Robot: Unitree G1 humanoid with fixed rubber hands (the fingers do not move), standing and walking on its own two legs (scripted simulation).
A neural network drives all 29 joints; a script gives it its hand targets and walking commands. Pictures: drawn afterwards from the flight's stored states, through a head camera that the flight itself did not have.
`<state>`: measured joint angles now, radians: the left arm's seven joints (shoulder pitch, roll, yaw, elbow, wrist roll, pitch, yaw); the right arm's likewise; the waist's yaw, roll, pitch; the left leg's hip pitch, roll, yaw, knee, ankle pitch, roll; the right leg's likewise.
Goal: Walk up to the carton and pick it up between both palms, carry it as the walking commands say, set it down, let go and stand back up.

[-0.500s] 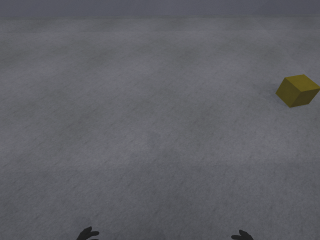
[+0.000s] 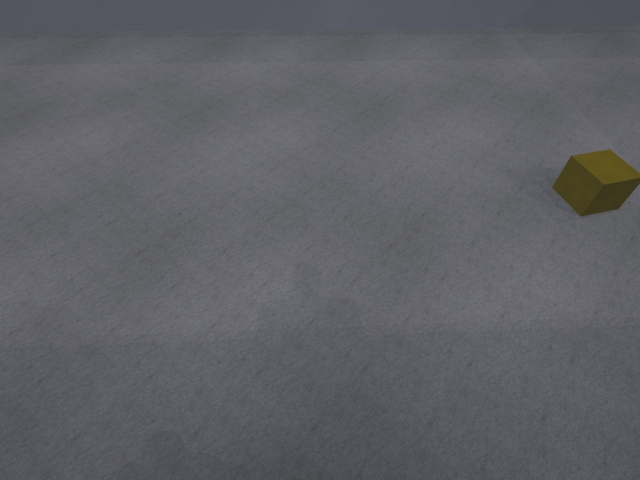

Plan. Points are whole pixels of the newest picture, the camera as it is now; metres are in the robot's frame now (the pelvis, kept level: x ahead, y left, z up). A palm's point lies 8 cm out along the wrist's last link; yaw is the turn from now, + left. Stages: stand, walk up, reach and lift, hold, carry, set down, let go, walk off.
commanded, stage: stand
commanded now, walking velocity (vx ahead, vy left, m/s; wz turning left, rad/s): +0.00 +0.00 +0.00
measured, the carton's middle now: (595, 182) +1.40 -1.27 -0.67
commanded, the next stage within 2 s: walk up in 0.58 s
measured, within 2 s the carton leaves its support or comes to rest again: neither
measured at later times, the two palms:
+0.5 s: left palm out of the picture +0.00 +0.21 -0.14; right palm out of the picture -0.01 -0.20 -0.14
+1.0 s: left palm out of the picture +0.12 +0.24 -0.11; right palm out of the picture -0.03 -0.28 -0.13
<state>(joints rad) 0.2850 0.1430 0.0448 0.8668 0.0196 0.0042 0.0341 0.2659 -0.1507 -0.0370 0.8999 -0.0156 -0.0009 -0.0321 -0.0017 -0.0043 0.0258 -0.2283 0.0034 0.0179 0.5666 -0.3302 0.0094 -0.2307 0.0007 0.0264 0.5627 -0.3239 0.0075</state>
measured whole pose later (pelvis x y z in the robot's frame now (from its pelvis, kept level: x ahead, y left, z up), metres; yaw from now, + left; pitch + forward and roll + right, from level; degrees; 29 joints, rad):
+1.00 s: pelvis +0.02 -0.02 +0.00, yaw -14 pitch -2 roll +2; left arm 0.27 0.28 0.10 0.95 0.06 0.04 -0.07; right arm 0.34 -0.23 -0.06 0.98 -0.08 -0.07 -0.08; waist 0.01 -0.01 0.02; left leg -0.06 0.09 0.25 0.48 -0.36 -0.01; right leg -0.53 -0.13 -0.04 0.93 -0.35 0.04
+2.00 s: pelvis +0.39 -0.34 -0.01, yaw -45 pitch -1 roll -3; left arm 0.34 0.19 -0.01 0.73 0.05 -0.05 0.01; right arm 0.32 -0.26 0.00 0.75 -0.04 -0.03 0.02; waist 0.03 0.03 0.06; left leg -0.44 0.07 -0.01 1.00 -0.55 0.03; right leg -0.32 0.01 -0.07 0.66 -0.32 -0.02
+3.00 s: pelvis +0.77 -0.71 -0.01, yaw -47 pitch -1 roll +2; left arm 0.30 0.25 0.03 0.75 0.05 -0.03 -0.05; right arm 0.48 -0.19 -0.02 0.77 -0.04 -0.07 -0.01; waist -0.04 -0.04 0.03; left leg -0.17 0.04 0.13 0.60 -0.40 -0.01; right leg -0.51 -0.09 -0.07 0.80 -0.37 0.02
